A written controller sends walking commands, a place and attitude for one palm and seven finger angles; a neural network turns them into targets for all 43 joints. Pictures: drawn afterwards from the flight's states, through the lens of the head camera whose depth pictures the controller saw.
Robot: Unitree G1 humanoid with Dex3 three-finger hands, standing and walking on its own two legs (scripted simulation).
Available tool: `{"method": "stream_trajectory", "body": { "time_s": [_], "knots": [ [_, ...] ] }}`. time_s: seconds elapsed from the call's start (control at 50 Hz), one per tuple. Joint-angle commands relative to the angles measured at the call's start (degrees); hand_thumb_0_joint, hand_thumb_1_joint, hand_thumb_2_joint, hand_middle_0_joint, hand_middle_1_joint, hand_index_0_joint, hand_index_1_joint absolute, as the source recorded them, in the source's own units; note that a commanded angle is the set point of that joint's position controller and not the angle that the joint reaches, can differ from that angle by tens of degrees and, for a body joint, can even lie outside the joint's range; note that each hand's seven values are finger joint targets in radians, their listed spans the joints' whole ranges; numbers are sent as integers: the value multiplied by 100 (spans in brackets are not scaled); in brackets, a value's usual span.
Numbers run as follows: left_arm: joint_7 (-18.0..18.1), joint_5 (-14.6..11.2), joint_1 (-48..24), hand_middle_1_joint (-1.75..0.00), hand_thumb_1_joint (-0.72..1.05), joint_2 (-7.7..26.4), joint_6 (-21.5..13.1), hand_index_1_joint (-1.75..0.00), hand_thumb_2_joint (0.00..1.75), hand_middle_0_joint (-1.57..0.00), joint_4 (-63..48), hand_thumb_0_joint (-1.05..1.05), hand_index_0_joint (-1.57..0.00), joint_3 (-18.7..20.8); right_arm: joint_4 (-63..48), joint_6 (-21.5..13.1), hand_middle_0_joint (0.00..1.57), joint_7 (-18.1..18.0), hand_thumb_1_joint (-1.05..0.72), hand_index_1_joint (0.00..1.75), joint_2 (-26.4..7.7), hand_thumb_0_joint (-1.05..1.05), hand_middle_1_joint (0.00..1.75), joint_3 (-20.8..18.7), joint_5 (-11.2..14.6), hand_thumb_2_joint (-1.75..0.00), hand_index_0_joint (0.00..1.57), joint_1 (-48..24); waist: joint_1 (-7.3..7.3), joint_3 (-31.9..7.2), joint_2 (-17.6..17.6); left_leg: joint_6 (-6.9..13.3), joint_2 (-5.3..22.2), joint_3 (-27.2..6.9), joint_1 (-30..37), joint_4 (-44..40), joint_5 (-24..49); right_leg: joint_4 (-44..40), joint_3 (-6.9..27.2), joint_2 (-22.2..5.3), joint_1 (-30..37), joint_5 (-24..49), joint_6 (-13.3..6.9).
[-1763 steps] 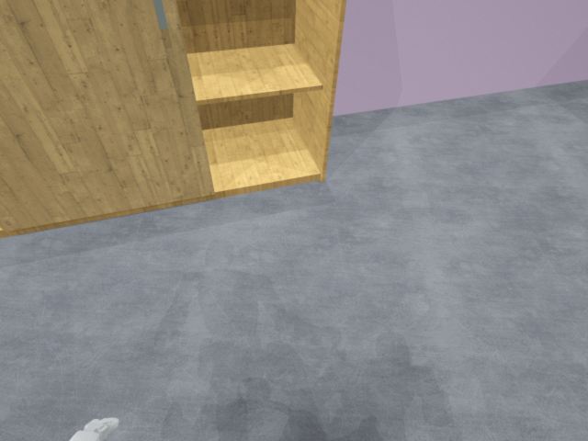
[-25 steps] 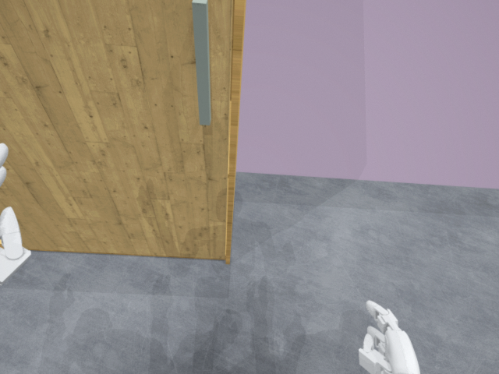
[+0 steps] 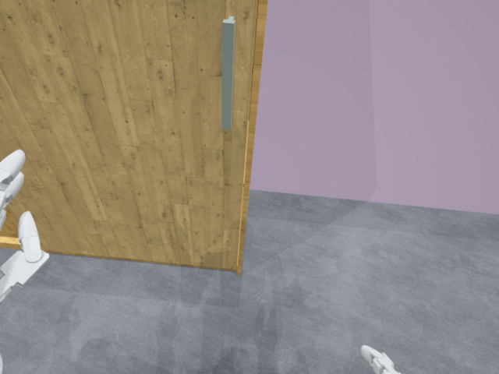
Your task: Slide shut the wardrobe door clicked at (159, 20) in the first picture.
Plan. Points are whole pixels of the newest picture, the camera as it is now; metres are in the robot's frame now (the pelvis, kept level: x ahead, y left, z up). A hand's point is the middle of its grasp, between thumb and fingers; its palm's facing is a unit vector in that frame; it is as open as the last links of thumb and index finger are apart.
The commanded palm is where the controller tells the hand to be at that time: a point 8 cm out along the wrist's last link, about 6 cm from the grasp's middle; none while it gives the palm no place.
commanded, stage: stop stepping back and stand still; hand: left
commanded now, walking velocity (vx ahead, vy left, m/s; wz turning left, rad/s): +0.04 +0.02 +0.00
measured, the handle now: (228, 76) +0.69 +0.09 +0.18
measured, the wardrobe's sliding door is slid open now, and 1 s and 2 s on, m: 0.00 0.00 0.00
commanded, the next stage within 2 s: let the arm hang, fingers relaxed in 0.74 s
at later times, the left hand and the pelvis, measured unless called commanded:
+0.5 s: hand (10, 248) +0.21 +0.30 +0.17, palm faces +0.44 -0.79 -0.44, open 7.4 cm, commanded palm +0.16 +0.33 +0.19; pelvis +0.02 +0.03 +0.01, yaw +0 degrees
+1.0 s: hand (72, 331) +0.20 +0.29 -0.04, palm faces +0.09 -0.90 -0.43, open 7.4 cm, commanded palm none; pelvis +0.01 +0.04 +0.00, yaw +1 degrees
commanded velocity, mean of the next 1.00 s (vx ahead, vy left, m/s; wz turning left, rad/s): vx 0.00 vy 0.00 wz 0.00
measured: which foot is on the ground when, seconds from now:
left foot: down 0.00-1.00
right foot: down 0.00-1.00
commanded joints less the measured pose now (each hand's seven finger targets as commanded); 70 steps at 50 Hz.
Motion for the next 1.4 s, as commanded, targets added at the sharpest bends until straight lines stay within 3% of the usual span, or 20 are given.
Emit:
{"method": "stream_trajectory", "body": {
  "time_s": [0.0,0.02,0.06,0.1,0.12,0.14,0.2,0.24,0.28,0.36,0.48,0.6,0.8,0.82,0.86,0.92,1.0,1.1,1.2,1.38],
  "knots": [
    [165,-94,-404,-30,90,1088,-291,-30,90,-20,-830,0,-20,974,-965,-232,20,-149,-90,30,-715,0,30,-248,11,-90,20,-728,-4,29,-281,64,455,-30,632,-639,185,-1935,1775,-1665,-1129,-2611,-628],
    [168,-105,-467,-30,90,1018,-284,-30,90,-20,-811,0,-20,892,-984,-239,20,-215,-90,30,-702,0,30,-233,15,-90,20,-801,-5,-2,-286,76,387,130,1169,-1393,344,-1694,1354,-1466,-1286,-2577,-487],
    [184,-133,-674,-30,90,898,-304,-30,90,-20,-859,0,-20,748,-907,-313,20,-294,-90,30,-841,0,30,-236,-1,-90,20,-649,-32,-50,529,67,216,129,1594,-2692,225,-792,830,-917,-1122,-2310,-189],
    [247,-73,-1098,-30,90,818,-400,-30,90,-20,-1222,0,-20,655,-1004,-415,20,-297,-90,30,-1054,0,30,-279,4,-90,20,-669,8,124,2120,698,1666,-2323,1002,-4245,-1061,1115,163,-59,-1002,-1348,309],
    [255,-28,-1166,-30,90,877,-406,-30,90,-20,-1124,0,-20,675,-1089,-457,20,-306,-90,30,-920,0,30,-282,19,-90,20,-702,36,218,1581,897,1832,-2474,853,-4275,-218,1520,267,-101,-906,-1170,368],
    [198,-58,-889,-30,90,947,-372,-30,90,-20,-811,0,-20,767,-928,-484,20,-270,-90,30,-907,0,30,-304,38,-90,20,-719,102,-55,1023,778,1625,-1945,698,-4110,-3,1359,384,-214,-469,-1225,379],
    [177,25,-636,-30,90,880,-276,-30,90,-20,-934,0,-20,706,-991,-509,20,-197,-90,30,-921,0,30,-272,86,-90,20,-797,160,-56,919,465,1074,-864,285,-3278,793,-340,256,-245,696,-174,407],
    [160,4,-444,-30,90,842,-277,-30,90,-20,-923,0,-20,654,-1053,-506,20,-152,-90,30,-913,0,30,-289,86,-90,20,-861,98,-7,458,186,511,-373,77,-2794,682,-856,817,-508,823,139,218],
    [133,-56,-504,-30,90,955,-321,-30,90,-20,-952,0,-20,777,-1023,-489,20,-111,-90,30,-888,0,30,-275,28,-90,20,-871,88,-59,279,31,208,-112,392,-2463,341,-1330,1445,-901,280,-590,-1],
    [165,-138,-269,-30,90,1025,-280,-30,90,-20,-1018,0,-20,910,-994,-392,20,-142,-90,30,-826,0,30,-278,62,-90,20,-857,76,-224,19,10,260,-134,1012,-2360,818,-1501,1433,-957,-15,-767,-43],
    [169,-125,-333,-30,90,873,-298,-30,90,-20,-780,0,-20,822,-1081,-400,20,-252,-90,30,-891,0,30,-267,98,-90,20,-928,171,-352,794,94,703,-576,864,-3438,1517,-664,543,-319,776,548,321],
    [143,-112,-440,-30,90,732,-276,-30,90,-20,-856,0,-20,575,-1137,-444,20,-242,-90,30,-937,0,30,-304,112,-90,20,-915,167,-476,644,7,565,-313,1020,-3267,1889,-793,582,-397,931,1055,318],
    [181,-167,-131,-30,90,915,-289,-30,90,-20,-880,0,-20,853,-1206,-345,20,-263,-90,30,-898,0,30,-300,80,-90,20,-964,169,-442,637,-34,455,-255,893,-3323,1483,-1036,654,-423,947,870,287],
    [-615,186,-357,-30,90,-143,453,-30,90,-20,3610,0,-20,-1817,299,-681,20,268,-90,30,-1658,0,30,-587,182,-90,20,-1138,-217,-49,527,-24,551,-253,1045,-2261,2703,-448,369,-754,-35,1554,222],
    [-787,211,-633,-30,90,-9,1220,-30,90,-20,3624,0,-20,-1476,105,-37,20,278,-90,30,-1718,0,30,-611,183,-90,20,-799,-77,-252,636,-8,734,-374,968,-2530,2552,-429,487,-722,-102,618,225],
    [-785,242,-1069,-30,90,20,1232,-30,90,-20,4425,0,-20,-1589,195,197,20,276,-90,30,-1646,0,30,-476,53,-90,20,-882,57,-258,-73,274,850,-827,289,-2798,2140,-50,416,-485,244,42,188],
    [-767,252,-1556,-30,90,180,1274,-30,90,-20,5722,0,-20,-1750,474,408,20,268,-90,30,-1608,0,30,-411,-16,-90,20,-827,29,-163,-885,196,438,-626,604,-2572,1410,-725,938,-819,71,-54,21],
    [-713,191,-1738,-30,90,71,1334,-30,90,-20,7012,0,-20,-1942,933,595,20,250,-90,30,-1323,0,30,-286,-61,-90,20,-691,23,80,590,137,364,-591,678,-3015,559,-1103,1011,-742,-12,-974,17],
    [-698,160,-1555,-30,90,9,1281,-30,90,-20,7923,0,-20,-1886,1368,612,20,164,-90,30,-1289,0,30,-327,-56,-90,20,-406,89,-126,1153,130,438,-646,591,-3273,81,-1252,935,-680,478,-917,-37],
    [-704,156,-1690,-30,90,40,1280,-30,90,-20,8720,0,-20,-1875,1915,633,20,101,-90,30,-1369,0,30,-428,-42,-90,20,48,63,436,254,180,536,-727,619,-3479,-19,-1616,883,-676,247,-1230,-33]
  ]
}}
